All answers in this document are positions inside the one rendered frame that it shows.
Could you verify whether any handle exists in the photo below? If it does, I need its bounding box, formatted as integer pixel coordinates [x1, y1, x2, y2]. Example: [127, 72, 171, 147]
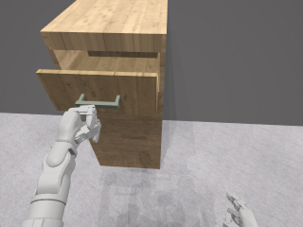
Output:
[75, 94, 120, 110]

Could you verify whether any cabinet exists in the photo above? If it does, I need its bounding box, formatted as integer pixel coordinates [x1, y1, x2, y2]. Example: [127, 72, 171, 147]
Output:
[40, 0, 168, 169]

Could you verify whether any left robot hand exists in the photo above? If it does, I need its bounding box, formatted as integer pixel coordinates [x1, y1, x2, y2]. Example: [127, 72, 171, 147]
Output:
[56, 105, 101, 149]

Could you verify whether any left robot forearm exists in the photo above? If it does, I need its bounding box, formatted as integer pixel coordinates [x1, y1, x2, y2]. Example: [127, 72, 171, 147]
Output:
[20, 141, 78, 227]

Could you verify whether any drawer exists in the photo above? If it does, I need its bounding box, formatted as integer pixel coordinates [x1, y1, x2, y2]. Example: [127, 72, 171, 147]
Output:
[36, 50, 160, 115]

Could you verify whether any right robot hand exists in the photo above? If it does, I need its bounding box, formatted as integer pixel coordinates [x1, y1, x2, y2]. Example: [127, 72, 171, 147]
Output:
[223, 191, 259, 227]

